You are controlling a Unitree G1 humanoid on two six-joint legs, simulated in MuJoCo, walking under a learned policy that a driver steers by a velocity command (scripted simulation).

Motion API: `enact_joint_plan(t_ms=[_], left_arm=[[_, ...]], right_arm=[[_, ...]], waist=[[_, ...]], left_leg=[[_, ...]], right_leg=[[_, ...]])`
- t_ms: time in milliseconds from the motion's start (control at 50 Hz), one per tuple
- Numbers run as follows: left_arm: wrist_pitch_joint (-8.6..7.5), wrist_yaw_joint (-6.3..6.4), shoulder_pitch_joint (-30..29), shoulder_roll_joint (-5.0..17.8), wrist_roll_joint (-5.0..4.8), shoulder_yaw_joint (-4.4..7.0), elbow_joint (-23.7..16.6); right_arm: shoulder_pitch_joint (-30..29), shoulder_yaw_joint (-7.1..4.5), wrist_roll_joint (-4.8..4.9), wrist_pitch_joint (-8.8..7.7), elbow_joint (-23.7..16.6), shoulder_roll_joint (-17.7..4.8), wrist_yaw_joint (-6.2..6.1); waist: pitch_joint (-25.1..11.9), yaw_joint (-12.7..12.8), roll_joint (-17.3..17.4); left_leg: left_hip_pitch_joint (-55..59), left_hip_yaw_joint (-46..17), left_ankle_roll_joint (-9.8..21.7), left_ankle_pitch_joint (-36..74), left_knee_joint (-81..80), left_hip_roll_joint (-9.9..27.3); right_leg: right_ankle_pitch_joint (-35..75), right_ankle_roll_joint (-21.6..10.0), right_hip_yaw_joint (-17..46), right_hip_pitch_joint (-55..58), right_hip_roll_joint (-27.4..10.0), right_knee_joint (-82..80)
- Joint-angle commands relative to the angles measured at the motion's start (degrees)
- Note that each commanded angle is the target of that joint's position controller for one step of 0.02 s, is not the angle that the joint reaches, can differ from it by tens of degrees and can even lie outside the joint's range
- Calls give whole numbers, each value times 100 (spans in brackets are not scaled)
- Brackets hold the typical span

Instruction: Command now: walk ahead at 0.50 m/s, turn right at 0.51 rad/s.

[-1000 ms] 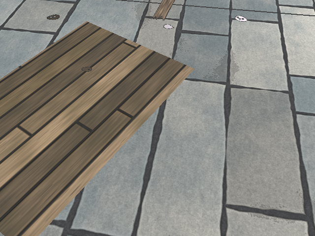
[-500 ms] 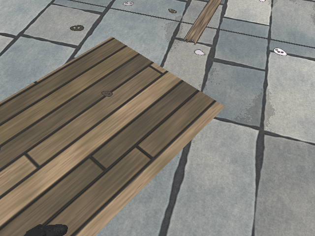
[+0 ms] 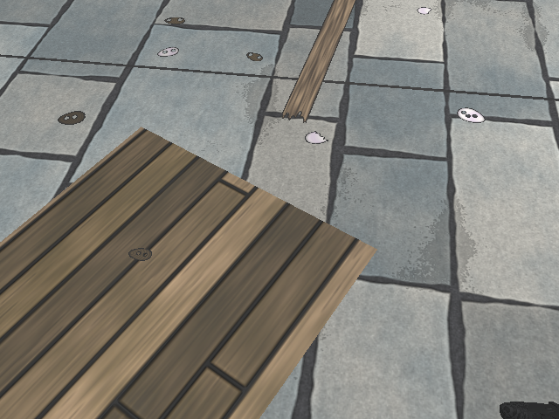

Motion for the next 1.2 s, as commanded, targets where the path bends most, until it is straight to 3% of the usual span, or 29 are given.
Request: enact_joint_plan(t_ms=[20, 100, 160, 180, 200, 220, 240, 260, 280, 300, 320, 400, 540, 620, 660, 680, 700, 720, 740, 760, 780, 800, 820, 840, 880, 940, 1060, 1140, 1200], left_arm=[[-17, 103, 6, 1016, -53, 280, -323], [79, 131, 255, 977, -76, 284, -229], [140, 149, 57, 938, -49, 295, -286], [126, 131, -23, 763, -21, 236, -350], [93, 104, -2, 425, 61, 116, -458], [51, 107, 809, 182, -86, 23, -586], [48, 131, 770, 787, -142, 122, -461], [78, 128, 162, 1078, -99, 212, -510], [104, 131, -139, 1018, -33, 223, -571], [100, 108, -333, 941, 18, 236, -651], [113, 67, -336, 827, -11, 237, -685], [184, 9, -496, 491, -35, 164, -848], [108, -171, -1487, 335, -24, 59, -1120], [117, -302, -1980, 385, -55, 62, -1391], [141, -332, -1834, 539, -23, 141, -1443], [164, -324, -1481, 690, 1, 226, -1390], [182, -291, -646, 920, -4, 372, -1180], [229, -189, 406, 1298, -26, 566, -909], [207, -116, 404, 2043, -91, 672, -916], [132, -123, 653, 1637, -60, 545, -1089], [58, -143, 466, 1324, 17, 437, -1000], [25, -129, 131, 1108, 18, 369, -963], [15, -119, -286, 885, 42, 286, -1003], [-11, -112, -543, 706, 116, 210, -1044], [-83, -113, -662, 682, 143, 182, -945], [-193, -80, -495, 851, 158, 214, -678], [-234, -13, -274, 929, 163, 204, -317], [-141, 2, -10, 982, 105, 246, -31], [-6, 73, -80, 1103, 60, 293, 28]], right_arm=[[-508, -49, 49, -104, -427, -273, 35], [-901, -106, 132, -207, -563, -454, 133], [-347, -225, 164, -294, -428, -659, 141], [219, -308, 114, -316, -321, -825, 100], [1100, -400, 33, -317, -248, -1143, 46], [1545, -487, -5, -227, -50, -1504, 59], [1450, -405, 133, -185, -92, -1009, 89], [1228, -312, 141, -152, -145, -670, 67], [967, -259, 96, -117, -161, -581, 64], [819, -220, 78, -97, -111, -476, 62], [756, -183, 36, -102, -71, -411, 53], [788, -241, 84, -174, 150, -553, 65], [1038, -306, 120, -92, 477, -916, 36], [1321, -356, 225, 26, 672, -1105, 37], [1300, -400, 262, 98, 684, -1260, 10], [1285, -430, 276, 139, 676, -1360, -20], [1205, -426, 291, 180, 648, -1371, -52], [1267, -351, 209, 163, 570, -1201, -87], [1814, -59, -66, 33, 206, -352, 13], [1344, -77, 84, -190, 144, -703, 94], [726, -175, 325, -292, -37, -1013, 138], [699, -117, 336, -334, -13, -902, 127], [746, -120, 228, -307, 101, -875, 92], [884, -151, 179, -228, 181, -904, 94], [1124, -135, 172, -64, 322, -754, 113], [833, -78, 158, 76, 276, -557, 82], [-32, -10, 241, 21, 89, -369, 215], [-460, 9, 241, 10, -175, -343, 358], [-412, -22, 201, 13, -342, -408, 465]], waist=[[-272, 31, -557], [-239, 105, -632], [-377, -270, -862], [-764, -561, -800], [-1539, -910, -201], [-2113, -574, 1601], [-1707, -677, 1192], [-975, -830, 646], [-565, -744, 289], [-269, -662, 267], [-168, -542, 393], [-67, -449, 410], [79, -750, 182], [242, -826, 206], [51, -619, 356], [-212, -380, 448], [-647, 111, 354], [-1177, 572, 15], [-1702, -39, -1689], [-2671, 357, -1198], [-1816, 441, -836], [-1267, 187, -464], [-889, -63, -225], [-739, -272, -365], [-637, -448, -459], [-288, -391, -386], [102, 11, -381], [287, 187, -310], [118, 34, -453]], left_leg=[[841, 289, -81, 960, -901, -388], [987, 98, 36, 654, -1585, -533], [1857, 171, 320, 209, -2023, -551], [2860, 88, 545, 242, -2098, -310], [4365, -821, 955, -61, -1966, 683], [5959, -3274, 1922, -1028, -2318, 1914], [5684, -3743, 1877, -2262, -2581, 2004], [5006, -2876, 1606, -2207, -2688, 1697], [4351, -2171, 1443, -1575, -2811, 1439], [3878, -1692, 1392, -1027, -2957, 1229], [3536, -1256, 1318, -662, -3108, 1053], [3172, -348, 1462, 173, -3511, 991], [3479, 913, 1282, 1024, -3520, 908], [4078, 1197, 1132, 1446, -3290, 1140], [4279, 1438, 1007, 3090, -2694, 1169], [4298, 1570, 936, 4067, -2064, 1135], [3990, 1761, 794, 4466, -987, 984], [2772, 1788, 574, 3398, 550, 772], [3, 1592, 197, -2114, 2739, -264], [-652, 226, 221, -2867, 3563, -547], [-1118, 117, 327, -2300, 3542, -254], [-947, 210, 390, -1776, 3060, 31], [-563, 277, 346, -1478, 2609, 259], [-100, 256, 316, -1293, 2356, 416], [318, 349, 222, -1114, 2131, 461], [45, 359, 90, -332, 1520, 483], [123, 442, 242, 1497, -366, 183], [-342, 476, 453, 1097, -945, 46], [-155, 807, 706, 157, -1106, -202]], right_leg=[[969, -657, 1005, -494, -1143, -504], [577, -597, 1631, 106, -1334, -34], [886, -436, 1936, 252, -1323, 570], [1109, -258, 1722, -9, -1078, 1215], [264, -37, 1192, -745, -725, 2755], [-2370, 327, 431, -2683, 11, 4349], [-2307, 427, 414, -3410, -543, 5111], [-1744, 488, 323, -3558, -727, 5328], [-1332, 541, 145, -3421, -897, 5284], [-1053, 572, 111, -3351, -1036, 5083], [-882, 570, 65, -3139, -1175, 4967], [-485, 679, -117, -3165, -1355, 4482], [1152, 609, -501, -2946, -1308, 2518], [730, 364, -787, -2874, -1182, 1866], [134, 140, -1089, -2332, -882, 1706], [-122, 4, -1256, -1762, -650, 1653], [124, -196, -1351, -606, -399, 1296], [344, -456, -754, 1184, -592, 1203], [-134, -1495, 2378, 3350, -2235, 962], [-1060, -1886, 4143, 3694, -2719, -4], [-782, -1533, 3300, 3158, -2514, -150], [-276, -1313, 2485, 2283, -2337, -159], [463, -1141, 1852, 1437, -2158, -183], [1074, -1069, 1427, 820, -2005, -313], [1560, -1067, 993, 198, -1917, -591], [1803, -997, 333, -84, -1864, -930], [1280, -544, -613, 219, -1742, -1211], [1633, -478, -783, 1238, -2073, -953], [3339, -303, -958, 1774, -2198, -287]])
Velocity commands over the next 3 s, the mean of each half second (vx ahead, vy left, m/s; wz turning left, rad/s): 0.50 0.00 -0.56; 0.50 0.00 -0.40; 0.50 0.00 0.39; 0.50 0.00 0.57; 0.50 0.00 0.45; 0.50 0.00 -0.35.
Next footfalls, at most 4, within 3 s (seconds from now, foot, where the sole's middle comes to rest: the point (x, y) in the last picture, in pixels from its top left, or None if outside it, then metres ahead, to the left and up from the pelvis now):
0.20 left None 0.29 0.14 -0.78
0.72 right None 0.47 -0.20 -0.78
1.26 left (372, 276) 0.85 -0.15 -0.78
1.74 right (459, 219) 1.06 -0.41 -0.78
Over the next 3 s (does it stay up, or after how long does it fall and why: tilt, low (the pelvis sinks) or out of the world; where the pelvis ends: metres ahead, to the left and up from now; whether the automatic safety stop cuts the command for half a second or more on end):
stays up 1.60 -0.19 -0.01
